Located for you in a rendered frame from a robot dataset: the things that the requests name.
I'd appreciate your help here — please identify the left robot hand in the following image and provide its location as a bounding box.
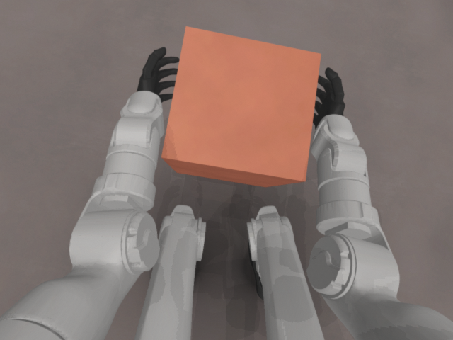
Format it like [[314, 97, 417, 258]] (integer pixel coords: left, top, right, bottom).
[[137, 47, 179, 102]]

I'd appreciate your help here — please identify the carton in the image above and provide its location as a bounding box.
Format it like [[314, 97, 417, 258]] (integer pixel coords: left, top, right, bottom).
[[161, 26, 321, 187]]

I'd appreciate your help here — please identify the robot left forearm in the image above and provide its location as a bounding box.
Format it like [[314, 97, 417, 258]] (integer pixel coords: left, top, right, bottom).
[[69, 91, 164, 258]]

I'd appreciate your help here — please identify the right robot upper arm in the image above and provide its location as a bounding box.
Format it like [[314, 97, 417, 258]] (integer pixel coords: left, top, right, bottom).
[[306, 233, 453, 340]]

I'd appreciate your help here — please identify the right robot hand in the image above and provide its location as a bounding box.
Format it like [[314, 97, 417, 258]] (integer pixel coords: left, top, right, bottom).
[[313, 67, 345, 129]]

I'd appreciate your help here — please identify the left robot upper arm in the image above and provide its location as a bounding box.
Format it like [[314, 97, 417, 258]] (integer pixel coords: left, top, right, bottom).
[[0, 209, 160, 340]]

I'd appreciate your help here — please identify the robot thigh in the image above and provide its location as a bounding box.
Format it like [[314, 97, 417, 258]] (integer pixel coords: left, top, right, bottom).
[[247, 212, 324, 340], [134, 212, 206, 340]]

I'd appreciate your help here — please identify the left robot thigh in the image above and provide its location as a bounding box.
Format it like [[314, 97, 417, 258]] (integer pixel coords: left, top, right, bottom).
[[134, 212, 206, 340]]

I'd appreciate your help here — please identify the right robot thigh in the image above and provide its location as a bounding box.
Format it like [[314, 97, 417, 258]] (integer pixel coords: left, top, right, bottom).
[[247, 212, 324, 340]]

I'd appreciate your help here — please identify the robot right forearm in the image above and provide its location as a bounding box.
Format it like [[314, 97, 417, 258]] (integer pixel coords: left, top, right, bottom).
[[310, 114, 393, 255]]

